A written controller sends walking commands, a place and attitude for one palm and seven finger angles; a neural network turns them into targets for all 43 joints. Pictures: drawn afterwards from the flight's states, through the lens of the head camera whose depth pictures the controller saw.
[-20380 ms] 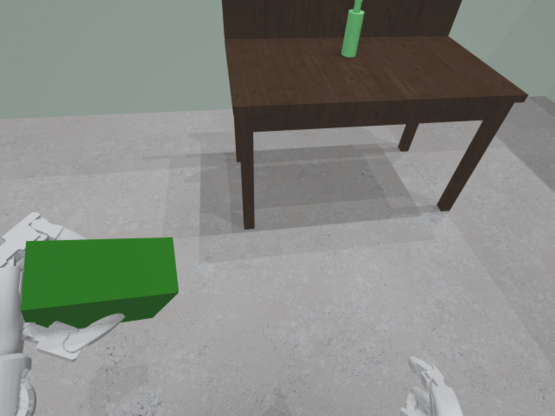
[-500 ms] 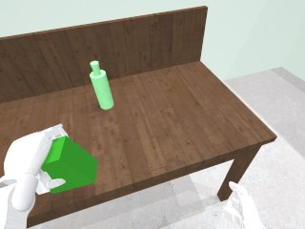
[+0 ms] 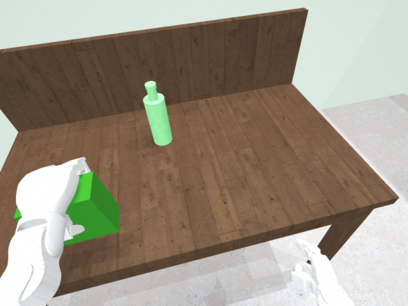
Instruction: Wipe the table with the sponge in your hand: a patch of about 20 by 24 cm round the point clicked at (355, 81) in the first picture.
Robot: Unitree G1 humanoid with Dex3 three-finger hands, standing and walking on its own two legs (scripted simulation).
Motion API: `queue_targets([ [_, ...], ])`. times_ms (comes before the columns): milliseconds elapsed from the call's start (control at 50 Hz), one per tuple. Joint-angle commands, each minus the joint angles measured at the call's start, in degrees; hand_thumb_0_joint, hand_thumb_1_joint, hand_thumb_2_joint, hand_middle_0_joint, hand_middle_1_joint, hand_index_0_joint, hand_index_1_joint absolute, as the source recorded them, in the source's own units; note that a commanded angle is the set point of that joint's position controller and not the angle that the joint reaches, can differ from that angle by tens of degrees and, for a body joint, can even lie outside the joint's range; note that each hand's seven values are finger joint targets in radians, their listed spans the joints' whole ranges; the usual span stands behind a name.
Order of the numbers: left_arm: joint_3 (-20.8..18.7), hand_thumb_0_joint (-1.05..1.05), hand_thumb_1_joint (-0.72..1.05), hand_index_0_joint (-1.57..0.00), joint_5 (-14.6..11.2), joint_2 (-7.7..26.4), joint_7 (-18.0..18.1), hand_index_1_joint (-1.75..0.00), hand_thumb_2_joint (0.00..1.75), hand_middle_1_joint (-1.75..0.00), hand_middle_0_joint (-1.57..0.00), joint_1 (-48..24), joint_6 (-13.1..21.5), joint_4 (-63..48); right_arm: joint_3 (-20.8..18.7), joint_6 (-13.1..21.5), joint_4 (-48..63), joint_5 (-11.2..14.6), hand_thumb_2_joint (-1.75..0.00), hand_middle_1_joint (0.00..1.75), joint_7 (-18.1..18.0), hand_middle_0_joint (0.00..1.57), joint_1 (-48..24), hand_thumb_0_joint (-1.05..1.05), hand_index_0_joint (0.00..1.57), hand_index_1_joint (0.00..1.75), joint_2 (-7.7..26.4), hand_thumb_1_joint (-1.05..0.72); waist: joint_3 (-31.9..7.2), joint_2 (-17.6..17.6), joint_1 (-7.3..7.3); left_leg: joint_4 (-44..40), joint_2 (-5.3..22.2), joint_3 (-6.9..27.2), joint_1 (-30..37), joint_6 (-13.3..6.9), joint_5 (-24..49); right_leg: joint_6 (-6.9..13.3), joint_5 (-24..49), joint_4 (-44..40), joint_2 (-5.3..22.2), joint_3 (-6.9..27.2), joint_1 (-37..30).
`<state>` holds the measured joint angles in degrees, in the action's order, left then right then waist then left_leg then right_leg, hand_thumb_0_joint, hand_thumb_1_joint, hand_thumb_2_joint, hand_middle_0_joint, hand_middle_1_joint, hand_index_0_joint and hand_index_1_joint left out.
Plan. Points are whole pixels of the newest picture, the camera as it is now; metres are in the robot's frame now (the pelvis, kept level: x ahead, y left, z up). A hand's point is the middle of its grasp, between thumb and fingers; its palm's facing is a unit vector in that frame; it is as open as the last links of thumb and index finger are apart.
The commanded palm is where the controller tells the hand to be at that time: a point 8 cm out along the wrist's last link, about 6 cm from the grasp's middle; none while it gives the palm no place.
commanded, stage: turn the palm down, sponge in hand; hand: left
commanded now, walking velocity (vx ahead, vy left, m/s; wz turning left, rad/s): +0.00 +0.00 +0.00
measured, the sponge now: (80, 216) +0.23 +0.31 +0.05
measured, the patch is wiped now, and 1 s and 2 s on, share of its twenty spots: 0.00 0.00 0.00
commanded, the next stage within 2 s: move the sponge above the wiping area in 0.42 s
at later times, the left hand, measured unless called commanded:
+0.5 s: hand (75, 202) +0.23 +0.29 +0.10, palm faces +0.06 -0.08 -0.99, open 10.4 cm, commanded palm +0.19 +0.27 +0.15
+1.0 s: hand (91, 214) +0.23 +0.28 +0.06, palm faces -0.07 -0.10 -0.99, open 10.4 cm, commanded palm +0.21 +0.27 +0.13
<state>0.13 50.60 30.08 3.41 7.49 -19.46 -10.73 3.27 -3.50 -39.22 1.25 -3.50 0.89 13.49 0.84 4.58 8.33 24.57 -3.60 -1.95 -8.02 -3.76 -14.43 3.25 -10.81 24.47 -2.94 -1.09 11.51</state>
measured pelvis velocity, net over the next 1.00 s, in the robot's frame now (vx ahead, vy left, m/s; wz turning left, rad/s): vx -0.01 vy -0.02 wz -0.01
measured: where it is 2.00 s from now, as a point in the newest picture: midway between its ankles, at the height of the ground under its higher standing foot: outside the picture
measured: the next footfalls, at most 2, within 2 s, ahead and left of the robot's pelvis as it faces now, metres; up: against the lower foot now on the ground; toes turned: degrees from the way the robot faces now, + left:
none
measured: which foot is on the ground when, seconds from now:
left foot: down 0.00-1.00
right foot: down 0.00-1.00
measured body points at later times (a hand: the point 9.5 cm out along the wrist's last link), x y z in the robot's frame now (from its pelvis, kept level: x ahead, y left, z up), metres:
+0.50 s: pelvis +0.01 -0.01 +0.00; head +0.01 -0.05 +0.45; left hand +0.23 +0.29 +0.15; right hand +0.26 -0.20 -0.08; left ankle -0.01 +0.07 -0.74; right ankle +0.03 -0.09 -0.74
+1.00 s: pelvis -0.01 -0.02 +0.00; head -0.01 -0.06 +0.45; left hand +0.23 +0.28 +0.12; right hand +0.23 -0.24 -0.09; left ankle -0.01 +0.07 -0.74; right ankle +0.03 -0.09 -0.74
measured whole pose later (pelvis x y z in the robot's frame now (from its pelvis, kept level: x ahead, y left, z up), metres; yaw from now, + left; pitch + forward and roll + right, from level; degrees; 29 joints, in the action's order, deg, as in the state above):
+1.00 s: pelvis -0.01 -0.02 +0.00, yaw +0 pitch -2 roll +1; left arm 3.1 51.3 27.6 0.4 4.0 -20.1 0.8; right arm 1.4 -2.4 -40.5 2.3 -4.3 1.3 16.0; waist 1.1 5.4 6.6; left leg 23.1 -2.6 -1.7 -7.8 -2.5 -13.1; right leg 4.8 -9.6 23.4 -4.0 -1.1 11.6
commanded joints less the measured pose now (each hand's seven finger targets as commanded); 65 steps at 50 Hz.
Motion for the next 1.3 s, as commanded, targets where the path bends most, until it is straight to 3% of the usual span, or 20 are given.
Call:
queue_targets([
  [0, -3.7, 0.00, 0.10, -1.20, 2.1, 8.1, 0.2, -1.60, 1.30, -1.60, -1.20, -10.5, -6.4, -8.4, -2.0, 2.6, 10.4, 1.0, -0.90, 0.30, 0.3, 0.20, -15.1, 0.00, 0.20, 0.30, 7.2, -0.90, -10.1, 1.8, -1.03, -4.7, 2.8, 9.6, -0.9, 3.7, 17.0, 2.8, 7.0, -3.1, 1.8, 9.9, -6.6],
  [20, 0.1, 0.00, 0.10, -1.20, 1.4, 5.0, -1.3, -1.60, 1.30, -1.60, -1.20, -10.7, -6.8, -9.9, -2.1, 2.6, 10.9, 1.1, -0.90, 0.30, 0.4, 0.20, -13.8, 0.00, 0.20, 0.30, 7.1, -0.90, -11.5, 1.3, -1.90, -4.4, 2.8, 9.0, -0.2, 3.1, 17.6, 2.3, 7.9, -3.0, 2.2, 8.1, -7.3],
  [100, -4.0, 0.00, 0.10, -1.20, 2.8, 11.4, -4.3, -1.60, 1.30, -1.60, -1.20, -11.9, -4.8, -12.8, -1.7, 2.4, 11.5, 0.6, -0.90, 0.30, 0.3, 0.20, -14.5, 0.00, 0.20, 0.30, 7.3, -0.90, -13.6, -2.2, -1.22, -4.6, 2.7, 10.1, 1.0, 2.1, 18.0, 2.2, 8.7, -2.6, 1.4, 9.6, -8.7],
  [120, -2.6, 0.00, 0.10, -1.20, 2.9, 9.6, -4.4, -1.60, 1.30, -1.60, -1.20, -11.3, -3.2, -14.4, -1.8, 2.6, 11.9, 0.3, -0.90, 0.30, 0.3, 0.20, -13.0, 0.00, 0.20, 0.30, 6.8, -0.90, -14.8, -2.3, -1.34, -4.2, 2.8, 9.5, 1.6, 1.8, 19.6, 1.8, 9.4, -2.3, 1.9, 7.9, -9.4],
  [200, -12.8, 0.00, 0.10, -1.20, 5.1, 18.7, -1.1, -1.60, 1.30, -1.60, -1.20, -11.8, 2.2, -16.3, -2.1, 2.9, 10.3, -0.8, -0.90, 0.30, 0.0, 0.20, -12.6, 0.00, 0.20, 0.30, 7.0, -0.90, -15.1, -0.4, 0.98, -4.3, 3.3, 11.3, 2.1, 2.3, 21.6, 2.7, 11.6, -2.3, 0.8, 11.9, -10.5],
  [220, -9.8, 0.00, 0.10, -1.20, 5.7, 14.8, -0.4, -1.60, 1.30, -1.60, -1.20, -13.2, 2.9, -16.1, -1.9, 3.1, 10.3, -0.9, -0.90, 0.30, 0.1, 0.20, -11.9, 0.00, 0.20, 0.30, 6.1, -0.90, -15.7, 0.3, 0.64, -4.2, 3.3, 10.5, 2.2, 2.7, 23.3, 2.6, 12.3, -2.0, 1.5, 10.3, -10.2],
  [300, -12.1, 0.00, 0.10, -1.20, 4.0, 14.9, 2.5, -1.60, 1.30, -1.60, -1.20, -12.5, 1.2, -11.6, -2.7, 3.1, 8.8, -0.1, -0.90, 0.30, 0.3, 0.20, -12.9, 0.00, 0.20, 0.30, 7.0, -0.90, -12.0, 0.9, 0.65, -4.0, 3.2, 10.3, 2.9, 3.2, 21.5, 3.4, 11.5, -4.4, 1.4, 12.8, -7.2],
  [320, -8.1, 0.00, 0.10, -1.20, 2.9, 10.4, 2.5, -1.60, 1.30, -1.60, -1.20, -12.4, 0.2, -11.3, -2.7, 3.2, 9.2, 0.2, -0.90, 0.30, 0.5, 0.20, -12.3, 0.00, 0.20, 0.30, 6.6, -0.90, -12.7, 1.6, -0.33, -3.8, 3.1, 9.1, 2.3, 3.2, 21.6, 2.8, 12.2, -4.1, 2.2, 10.6, -7.8],
  [420, -1.1, 0.00, 0.10, -1.20, 1.1, 5.2, -0.5, -1.60, 1.30, -1.60, -1.20, -9.7, -5.5, -9.4, -2.6, 2.8, 10.2, 1.2, -0.90, 0.30, 0.7, 0.20, -14.0, 0.00, 0.20, 0.30, 7.1, -0.90, -11.5, 0.4, -1.75, -4.4, 2.2, 8.1, 1.1, 2.6, 18.6, 2.4, 11.0, -4.4, 2.4, 9.6, -8.3],
  [560, -4.6, 0.00, 0.10, -1.20, 4.0, 11.9, -2.8, -1.60, 1.30, -1.60, -1.20, -16.1, -1.7, -8.7, -1.9, 2.4, 10.2, 0.2, -0.90, 0.30, -0.4, 0.20, -12.6, 0.00, 0.20, 0.30, 7.0, -0.90, -12.0, -5.5, -1.56, -4.9, 1.7, 8.1, 0.5, 1.3, 14.1, 1.6, 6.3, -4.9, 2.3, 10.3, -8.3],
  [600, -10.5, 0.00, 0.10, -1.20, 4.9, 17.6, -1.0, -1.60, 1.30, -1.60, -1.20, -17.4, 0.6, -9.1, -2.0, 2.8, 9.5, -0.1, -0.90, 0.30, -0.7, 0.20, -13.3, 0.00, 0.20, 0.30, 7.3, -0.90, -12.8, -3.0, 0.02, -4.6, 1.5, 8.7, 1.1, 1.2, 12.8, 2.5, 5.0, -5.4, 1.5, 13.6, -8.6],
  [620, -8.6, 0.00, 0.10, -1.20, 4.4, 13.9, -0.3, -1.60, 1.30, -1.60, -1.20, -16.1, 1.6, -8.6, -2.1, 3.1, 9.8, 0.0, -0.90, 0.30, -0.8, 0.20, -12.4, 0.00, 0.20, 0.30, 6.4, -0.90, -13.6, -2.6, -0.32, -4.5, 1.6, 8.0, 0.6, 1.1, 13.7, 2.2, 6.0, -4.6, 2.1, 11.5, -9.9],
  [700, -11.3, 0.00, 0.10, -1.20, 3.8, 15.6, 2.6, -1.60, 1.30, -1.60, -1.20, -15.3, 2.7, -7.1, -2.8, 4.0, 8.7, 0.3, -0.90, 0.30, -0.7, 0.20, -12.4, 0.00, 0.20, 0.30, 7.0, -0.90, -12.7, 2.6, 0.17, -4.3, 1.7, 8.5, 1.7, 1.8, 13.8, 3.1, 6.1, -5.8, 1.9, 14.1, -8.1],
  [840, -4.5, 0.00, 0.10, -1.20, 1.5, 9.7, 0.8, -1.60, 1.30, -1.60, -1.20, -15.0, -2.4, 0.4, -3.0, 3.6, 8.6, 1.5, -0.90, 0.30, -0.9, 0.20, -12.5, 0.00, 0.20, 0.30, 7.7, -0.90, -8.5, -2.3, -2.30, -4.1, 1.4, 6.9, -1.5, 1.6, 10.1, 1.8, 3.1, -6.5, 2.9, 12.1, -5.7],
  [940, -2.2, 0.00, 0.10, -1.20, 2.1, 8.5, -0.8, -1.60, 1.30, -1.60, -1.20, -17.5, 1.5, -2.5, -3.2, 4.9, 9.6, 1.1, -0.90, 0.30, -1.3, 0.20, -11.9, 0.00, 0.20, 0.30, 7.0, -0.90, -13.4, -3.1, -2.08, -3.4, 1.1, 6.9, 0.0, 0.7, 10.0, 1.4, 2.9, -5.6, 3.0, 11.8, -6.8],
  [1080, -8.5, 0.00, 0.10, -1.20, 5.2, 12.8, 5.0, -1.60, 1.30, -1.60, -1.20, -19.4, 6.7, -1.4, -4.2, 5.6, 7.9, 0.2, -0.90, 0.30, -1.5, 0.20, -10.2, 0.00, 0.20, 0.30, 6.8, -0.90, -15.2, 0.5, -0.07, -3.3, 1.5, 7.1, -0.1, 1.7, 12.7, 2.5, 6.5, -4.3, 2.8, 13.0, -7.5],
  [1100, -12.4, 0.00, 0.10, -1.20, 5.1, 16.3, 6.1, -1.60, 1.30, -1.60, -1.20, -17.9, 5.9, -1.2, -4.2, 5.4, 7.5, 0.3, -0.90, 0.30, -1.3, 0.20, -10.8, 0.00, 0.20, 0.30, 7.2, -0.90, -15.1, 0.8, 0.56, -3.4, 1.3, 7.6, -0.2, 1.8, 12.2, 2.9, 5.6, -4.7, 2.3, 14.9, -7.9],
  [1120, -8.4, 0.00, 0.10, -1.20, 5.3, 12.0, 6.4, -1.60, 1.30, -1.60, -1.20, -19.5, 4.8, -0.3, -3.8, 5.2, 7.8, 0.5, -0.90, 0.30, -1.2, 0.20, -11.5, 0.00, 0.20, 0.30, 6.7, -0.90, -14.4, 1.3, -0.11, -3.6, 1.3, 7.2, -1.1, 2.0, 12.5, 2.7, 6.4, -4.3, 2.7, 13.3, -7.6],
  [1200, -8.2, 0.00, 0.10, -1.20, 2.8, 10.9, 7.0, -1.60, 1.30, -1.60, -1.20, -16.3, -0.7, 5.7, -4.0, 4.4, 7.2, 1.4, -0.90, 0.30, -1.0, 0.20, -12.6, 0.00, 0.20, 0.30, 7.6, -0.90, -10.7, -2.0, -0.38, -3.9, 1.4, 6.7, -2.3, 2.2, 9.4, 2.3, 2.5, -6.1, 2.8, 14.4, -5.9],
  [1280, 1.8, 0.00, 0.10, -1.20, 2.2, 4.1, 3.1, -1.60, 1.30, -1.60, -1.20, -20.0, -4.3, 6.5, -3.5, 3.6, 8.5, 2.3, -0.90, 0.30, -1.2, 0.20, -13.1, 0.00, 0.20, 0.30, 7.5, -0.90, -9.9, -3.2, -2.78, -4.4, 1.2, 6.2, -2.6, 1.6, 7.9, 1.2, 1.2, -6.1, 3.0, 11.6, -4.6],
])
